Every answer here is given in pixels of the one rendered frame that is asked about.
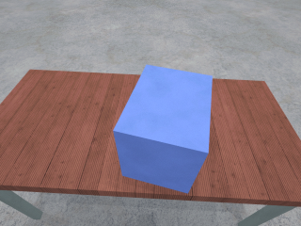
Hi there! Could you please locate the carton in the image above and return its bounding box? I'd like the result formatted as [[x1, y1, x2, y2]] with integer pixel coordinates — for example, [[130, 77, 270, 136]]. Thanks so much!
[[113, 64, 213, 194]]

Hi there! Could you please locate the table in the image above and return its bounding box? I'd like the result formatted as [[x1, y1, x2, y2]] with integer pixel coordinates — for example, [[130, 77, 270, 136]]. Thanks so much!
[[0, 69, 301, 226]]

